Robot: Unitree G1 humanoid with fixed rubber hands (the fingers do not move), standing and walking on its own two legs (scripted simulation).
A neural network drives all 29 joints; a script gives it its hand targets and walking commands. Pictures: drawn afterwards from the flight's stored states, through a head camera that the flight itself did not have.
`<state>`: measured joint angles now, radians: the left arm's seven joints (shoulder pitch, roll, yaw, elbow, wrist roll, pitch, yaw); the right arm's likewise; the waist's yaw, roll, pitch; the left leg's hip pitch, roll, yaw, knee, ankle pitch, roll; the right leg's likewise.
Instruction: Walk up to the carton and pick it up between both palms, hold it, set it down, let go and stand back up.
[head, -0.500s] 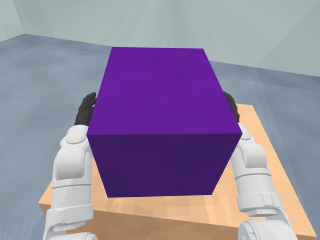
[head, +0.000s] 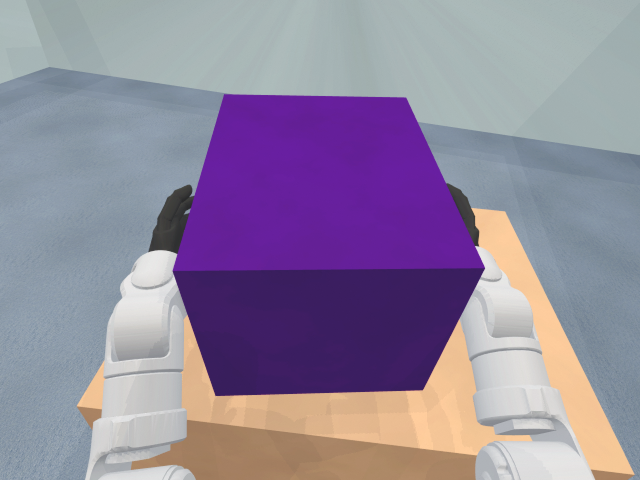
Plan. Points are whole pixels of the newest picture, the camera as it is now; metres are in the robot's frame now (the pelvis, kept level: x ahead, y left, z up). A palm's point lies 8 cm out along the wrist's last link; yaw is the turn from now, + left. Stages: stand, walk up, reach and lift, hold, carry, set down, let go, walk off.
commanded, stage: hold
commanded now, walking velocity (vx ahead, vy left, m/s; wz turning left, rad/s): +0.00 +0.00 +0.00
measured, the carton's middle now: (318, 234) +0.39 -0.01 +0.17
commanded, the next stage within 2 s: none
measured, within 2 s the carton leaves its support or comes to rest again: neither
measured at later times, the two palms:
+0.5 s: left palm (171, 254) +0.34 +0.16 +0.18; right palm (458, 249) +0.35 -0.18 +0.18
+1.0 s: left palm (170, 255) +0.34 +0.17 +0.18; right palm (457, 249) +0.35 -0.17 +0.18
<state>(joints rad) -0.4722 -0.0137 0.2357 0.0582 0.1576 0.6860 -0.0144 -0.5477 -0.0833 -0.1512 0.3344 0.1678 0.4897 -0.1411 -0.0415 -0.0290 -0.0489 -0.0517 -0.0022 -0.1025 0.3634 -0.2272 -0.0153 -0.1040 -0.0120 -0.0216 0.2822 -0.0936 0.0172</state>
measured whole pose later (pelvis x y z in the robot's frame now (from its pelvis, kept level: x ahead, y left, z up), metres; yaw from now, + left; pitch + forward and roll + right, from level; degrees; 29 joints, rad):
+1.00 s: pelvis +0.00 +0.00 +0.00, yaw +0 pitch -5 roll -1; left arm -0.47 -0.01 0.24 0.06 0.16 0.69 -0.01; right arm -0.54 -0.08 -0.15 0.33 0.17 0.49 -0.14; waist -0.04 -0.03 -0.05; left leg -0.05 0.00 -0.10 0.36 -0.22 -0.02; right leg -0.10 -0.01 -0.02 0.29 -0.10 0.02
